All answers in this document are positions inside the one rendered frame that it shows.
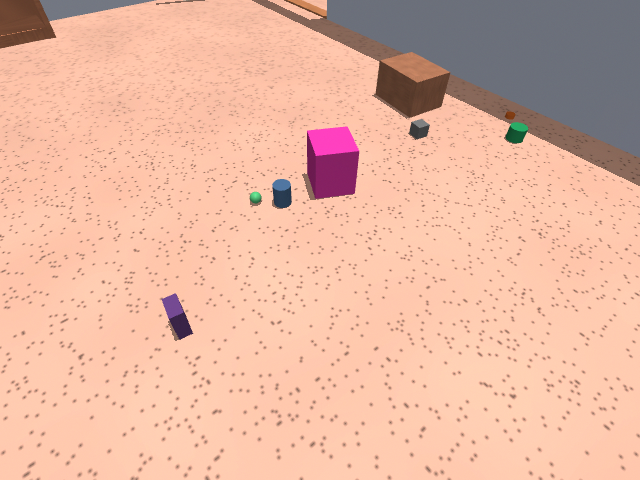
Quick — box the bookshelf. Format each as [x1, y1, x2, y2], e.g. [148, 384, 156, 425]
[0, 0, 56, 48]

